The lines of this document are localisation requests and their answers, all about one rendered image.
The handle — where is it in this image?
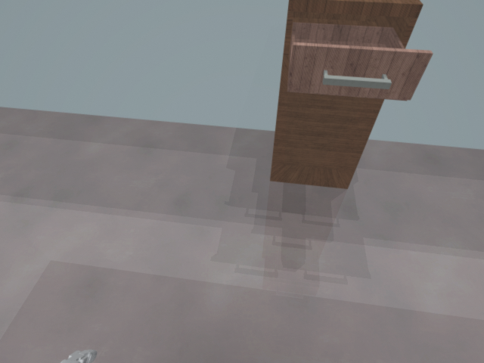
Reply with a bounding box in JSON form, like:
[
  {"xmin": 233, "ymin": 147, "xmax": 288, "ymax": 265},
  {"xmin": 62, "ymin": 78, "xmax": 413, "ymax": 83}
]
[{"xmin": 323, "ymin": 70, "xmax": 392, "ymax": 89}]

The drawer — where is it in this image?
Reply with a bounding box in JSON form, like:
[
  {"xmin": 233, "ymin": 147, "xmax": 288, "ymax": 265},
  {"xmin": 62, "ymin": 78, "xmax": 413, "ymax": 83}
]
[{"xmin": 287, "ymin": 22, "xmax": 433, "ymax": 101}]

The cabinet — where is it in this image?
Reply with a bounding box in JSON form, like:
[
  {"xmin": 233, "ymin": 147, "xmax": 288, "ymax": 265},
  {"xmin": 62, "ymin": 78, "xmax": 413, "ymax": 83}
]
[{"xmin": 270, "ymin": 0, "xmax": 423, "ymax": 189}]

